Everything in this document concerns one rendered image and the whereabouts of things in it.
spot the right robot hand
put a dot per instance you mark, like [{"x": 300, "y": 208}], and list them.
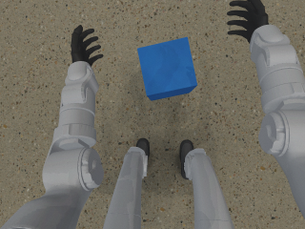
[{"x": 254, "y": 13}]

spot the left robot hand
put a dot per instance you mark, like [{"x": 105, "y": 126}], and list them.
[{"x": 78, "y": 47}]

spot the robot left forearm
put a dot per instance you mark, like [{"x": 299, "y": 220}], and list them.
[{"x": 77, "y": 111}]

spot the left robot thigh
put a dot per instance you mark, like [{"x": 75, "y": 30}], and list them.
[{"x": 125, "y": 208}]

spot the robot right forearm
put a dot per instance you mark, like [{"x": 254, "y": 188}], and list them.
[{"x": 279, "y": 72}]

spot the left robot foot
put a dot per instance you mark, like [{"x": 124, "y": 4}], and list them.
[{"x": 144, "y": 144}]

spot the left robot upper arm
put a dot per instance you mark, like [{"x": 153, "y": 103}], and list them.
[{"x": 69, "y": 177}]

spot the right robot upper arm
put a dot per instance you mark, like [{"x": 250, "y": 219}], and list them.
[{"x": 282, "y": 134}]

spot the carton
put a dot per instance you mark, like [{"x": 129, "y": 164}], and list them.
[{"x": 167, "y": 68}]

